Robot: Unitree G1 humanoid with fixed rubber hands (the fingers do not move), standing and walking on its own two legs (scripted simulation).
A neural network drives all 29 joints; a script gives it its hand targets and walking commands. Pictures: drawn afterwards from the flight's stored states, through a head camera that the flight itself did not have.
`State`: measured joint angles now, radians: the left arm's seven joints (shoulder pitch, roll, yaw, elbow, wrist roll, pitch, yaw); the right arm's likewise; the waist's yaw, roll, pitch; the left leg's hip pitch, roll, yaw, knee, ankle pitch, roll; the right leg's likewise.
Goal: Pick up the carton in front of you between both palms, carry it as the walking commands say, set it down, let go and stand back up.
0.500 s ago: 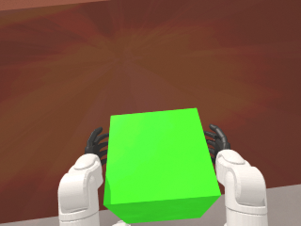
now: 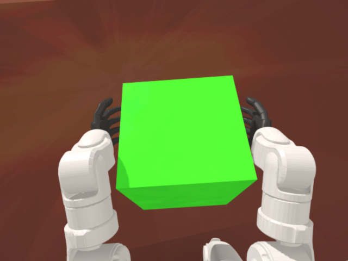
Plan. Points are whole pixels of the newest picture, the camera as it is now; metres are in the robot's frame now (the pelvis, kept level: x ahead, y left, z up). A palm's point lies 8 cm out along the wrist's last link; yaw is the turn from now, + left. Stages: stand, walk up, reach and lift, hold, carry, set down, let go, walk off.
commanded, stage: carry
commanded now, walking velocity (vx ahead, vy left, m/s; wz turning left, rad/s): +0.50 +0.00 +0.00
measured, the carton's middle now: (181, 152) +0.34 -0.01 +0.07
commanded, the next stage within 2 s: none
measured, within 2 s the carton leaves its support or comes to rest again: neither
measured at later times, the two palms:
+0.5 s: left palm (121, 54) +0.64 +0.13 +0.13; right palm (224, 51) +0.65 -0.17 +0.12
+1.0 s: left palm (122, 37) +0.71 +0.14 +0.14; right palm (220, 38) +0.71 -0.16 +0.13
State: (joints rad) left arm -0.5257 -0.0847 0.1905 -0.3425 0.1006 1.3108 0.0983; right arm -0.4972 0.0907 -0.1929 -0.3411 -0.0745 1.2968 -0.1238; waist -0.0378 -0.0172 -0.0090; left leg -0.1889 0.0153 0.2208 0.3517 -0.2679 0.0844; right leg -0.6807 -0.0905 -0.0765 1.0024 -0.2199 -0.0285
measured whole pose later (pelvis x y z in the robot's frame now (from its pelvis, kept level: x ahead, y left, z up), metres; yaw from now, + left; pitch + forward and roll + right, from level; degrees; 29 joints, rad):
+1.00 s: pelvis +0.35 -0.02 +0.02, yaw +0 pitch +6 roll +1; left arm -0.68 -0.02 0.25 0.08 0.09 1.22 0.10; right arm -0.67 0.03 -0.21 0.07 -0.09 1.23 -0.13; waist 0.01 0.00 -0.03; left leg -0.31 -0.01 0.06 0.53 -0.28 0.04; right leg -0.17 0.00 -0.11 0.38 -0.30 0.00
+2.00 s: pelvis +0.27 -0.01 +0.00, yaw -1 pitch +0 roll +0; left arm -0.66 0.00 0.21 0.23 0.07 1.22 0.11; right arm -0.65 0.01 -0.18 0.22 -0.07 1.23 -0.13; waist 0.00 0.00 -0.08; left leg -0.31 0.00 0.07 0.54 -0.31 0.03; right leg -0.22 -0.01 -0.10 0.51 -0.36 -0.02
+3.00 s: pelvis +0.23 -0.02 +0.00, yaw +0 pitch +1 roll +0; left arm -0.66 0.00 0.21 0.21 0.07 1.22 0.10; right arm -0.66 0.00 -0.18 0.21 -0.07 1.23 -0.13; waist 0.00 0.00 -0.07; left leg -0.37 0.01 0.06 0.51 -0.23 0.02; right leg -0.30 0.01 -0.11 0.50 -0.29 -0.04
